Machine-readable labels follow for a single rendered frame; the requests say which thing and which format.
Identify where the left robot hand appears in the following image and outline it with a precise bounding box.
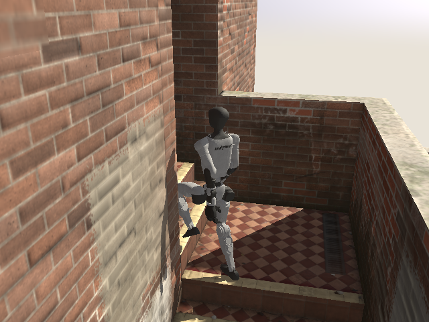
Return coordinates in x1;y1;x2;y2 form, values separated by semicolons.
205;205;222;224

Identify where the left robot upper arm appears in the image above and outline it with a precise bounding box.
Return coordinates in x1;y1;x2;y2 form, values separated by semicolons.
194;137;217;177

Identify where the robot left forearm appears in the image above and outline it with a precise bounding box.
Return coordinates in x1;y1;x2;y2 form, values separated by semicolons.
204;168;217;206

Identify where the robot right forearm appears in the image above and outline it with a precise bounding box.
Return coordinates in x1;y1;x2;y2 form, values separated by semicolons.
221;167;237;182

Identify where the left robot foot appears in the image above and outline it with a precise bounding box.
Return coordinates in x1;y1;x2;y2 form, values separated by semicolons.
183;227;200;238

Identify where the right robot shin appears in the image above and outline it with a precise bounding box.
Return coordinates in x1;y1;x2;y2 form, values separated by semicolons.
218;225;235;272

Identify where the right robot upper arm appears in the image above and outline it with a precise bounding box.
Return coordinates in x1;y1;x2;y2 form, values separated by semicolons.
228;133;240;169

